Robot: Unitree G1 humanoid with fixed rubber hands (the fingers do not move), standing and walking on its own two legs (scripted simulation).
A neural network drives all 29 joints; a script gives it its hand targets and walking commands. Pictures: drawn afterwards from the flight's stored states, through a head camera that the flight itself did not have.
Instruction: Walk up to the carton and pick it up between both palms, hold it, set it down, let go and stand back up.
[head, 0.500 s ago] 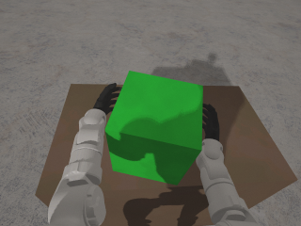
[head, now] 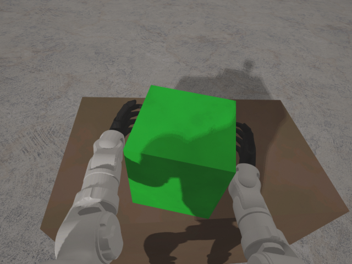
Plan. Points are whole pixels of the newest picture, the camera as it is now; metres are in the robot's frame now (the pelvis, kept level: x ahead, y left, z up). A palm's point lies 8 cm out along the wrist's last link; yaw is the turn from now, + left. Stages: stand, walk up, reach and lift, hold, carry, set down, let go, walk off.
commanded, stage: set down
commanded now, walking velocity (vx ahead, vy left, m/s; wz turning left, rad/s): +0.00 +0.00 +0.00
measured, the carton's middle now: (181, 154) +0.38 -0.01 +0.02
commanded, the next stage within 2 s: none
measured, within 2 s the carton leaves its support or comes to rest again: rests again in 0.10 s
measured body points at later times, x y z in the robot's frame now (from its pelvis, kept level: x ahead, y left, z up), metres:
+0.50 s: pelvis +0.00 +0.00 +0.00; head +0.03 +0.04 +0.45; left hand +0.43 +0.13 +0.07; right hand +0.36 -0.16 +0.06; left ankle -0.02 +0.10 -0.74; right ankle -0.02 -0.15 -0.74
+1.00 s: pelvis +0.00 +0.00 +0.00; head +0.06 +0.04 +0.44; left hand +0.43 +0.14 +0.04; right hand +0.35 -0.16 +0.02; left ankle -0.02 +0.10 -0.74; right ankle -0.02 -0.15 -0.74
